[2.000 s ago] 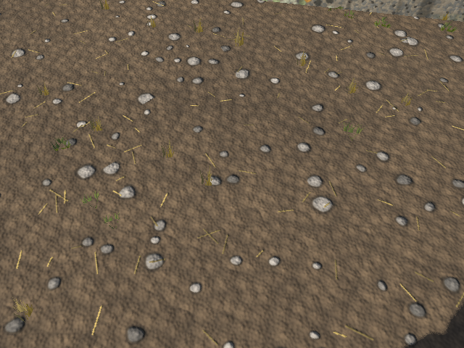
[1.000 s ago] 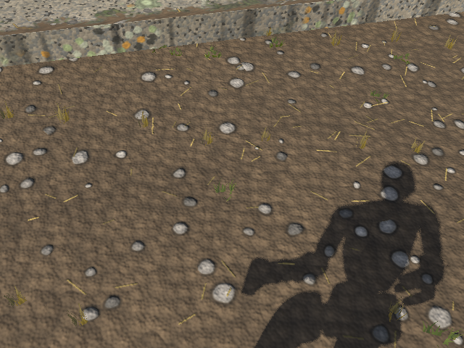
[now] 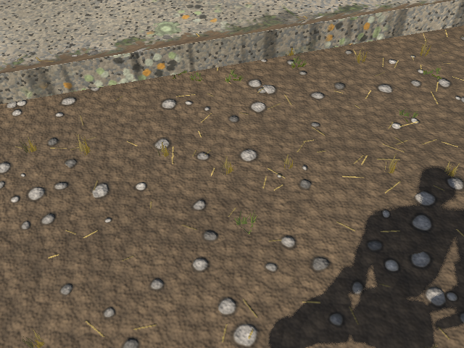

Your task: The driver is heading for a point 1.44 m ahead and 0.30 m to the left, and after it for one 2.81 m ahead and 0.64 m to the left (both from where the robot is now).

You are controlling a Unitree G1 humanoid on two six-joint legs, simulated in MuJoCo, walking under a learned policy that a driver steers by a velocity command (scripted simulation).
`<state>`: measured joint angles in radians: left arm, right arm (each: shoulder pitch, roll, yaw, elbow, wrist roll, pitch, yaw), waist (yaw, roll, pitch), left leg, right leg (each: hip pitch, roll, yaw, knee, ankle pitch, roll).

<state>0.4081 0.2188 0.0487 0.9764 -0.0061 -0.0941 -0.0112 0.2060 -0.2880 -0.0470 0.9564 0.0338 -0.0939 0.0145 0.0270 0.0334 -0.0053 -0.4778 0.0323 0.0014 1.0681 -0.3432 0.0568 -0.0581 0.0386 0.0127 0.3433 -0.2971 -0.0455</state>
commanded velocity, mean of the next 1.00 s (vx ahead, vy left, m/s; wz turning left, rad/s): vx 0.48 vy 0.00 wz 0.02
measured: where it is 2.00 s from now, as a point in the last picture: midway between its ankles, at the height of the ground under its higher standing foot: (238, 238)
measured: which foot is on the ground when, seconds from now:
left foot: up 0.00-0.26, down 0.28-0.84, up 0.86-1.00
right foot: down 0.00-0.30, up 0.32-0.80, down 0.82-1.00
